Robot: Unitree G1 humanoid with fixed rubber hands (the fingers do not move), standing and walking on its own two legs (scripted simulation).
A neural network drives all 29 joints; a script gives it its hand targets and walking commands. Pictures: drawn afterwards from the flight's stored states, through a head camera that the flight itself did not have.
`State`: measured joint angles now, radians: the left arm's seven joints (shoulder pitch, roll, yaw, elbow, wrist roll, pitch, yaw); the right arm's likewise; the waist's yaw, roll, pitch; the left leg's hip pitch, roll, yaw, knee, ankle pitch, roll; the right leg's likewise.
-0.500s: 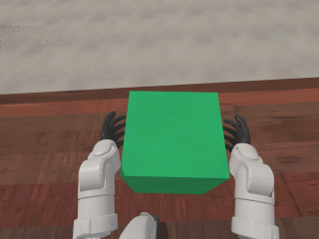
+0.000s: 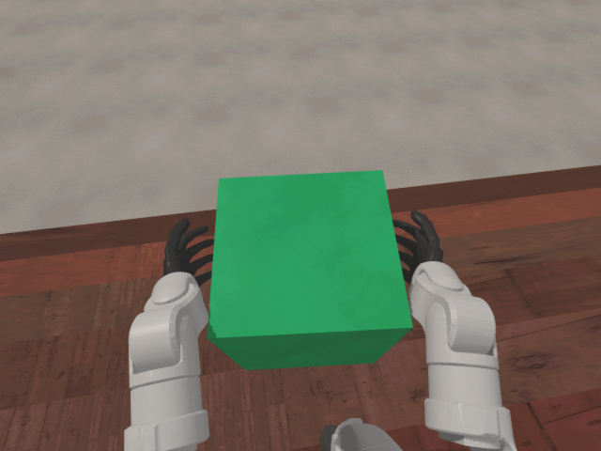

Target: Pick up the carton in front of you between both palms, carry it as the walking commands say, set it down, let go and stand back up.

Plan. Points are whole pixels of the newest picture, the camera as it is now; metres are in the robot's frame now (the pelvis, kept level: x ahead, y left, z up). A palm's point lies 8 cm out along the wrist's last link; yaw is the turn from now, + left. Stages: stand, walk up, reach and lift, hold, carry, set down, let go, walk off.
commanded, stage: carry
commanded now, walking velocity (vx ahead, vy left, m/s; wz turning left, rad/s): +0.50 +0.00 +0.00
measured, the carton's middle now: (305, 281) +0.34 -0.02 +0.02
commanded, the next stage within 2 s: none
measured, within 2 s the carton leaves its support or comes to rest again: neither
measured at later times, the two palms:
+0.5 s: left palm (207, 166) +0.68 +0.16 -0.05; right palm (349, 163) +0.68 -0.15 -0.06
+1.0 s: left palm (234, 126) +1.04 +0.13 -0.20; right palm (333, 120) +1.06 -0.18 -0.21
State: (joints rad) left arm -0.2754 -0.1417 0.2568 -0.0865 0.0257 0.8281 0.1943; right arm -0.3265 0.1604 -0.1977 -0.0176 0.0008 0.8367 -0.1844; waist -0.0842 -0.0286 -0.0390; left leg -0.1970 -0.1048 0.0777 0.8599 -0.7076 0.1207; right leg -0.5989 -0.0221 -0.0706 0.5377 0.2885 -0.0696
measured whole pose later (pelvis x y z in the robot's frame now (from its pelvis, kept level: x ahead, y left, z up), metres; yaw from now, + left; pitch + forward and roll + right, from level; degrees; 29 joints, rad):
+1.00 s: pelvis +0.73 -0.04 -0.28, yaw -1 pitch +4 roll +0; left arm -0.33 -0.12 0.18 0.04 -0.02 0.82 0.22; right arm -0.31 0.11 -0.24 0.03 -0.01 0.82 -0.24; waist 0.09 -0.01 -0.05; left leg -0.56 -0.02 -0.04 1.47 -0.54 0.02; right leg -0.50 0.06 -0.12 0.78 -0.35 -0.14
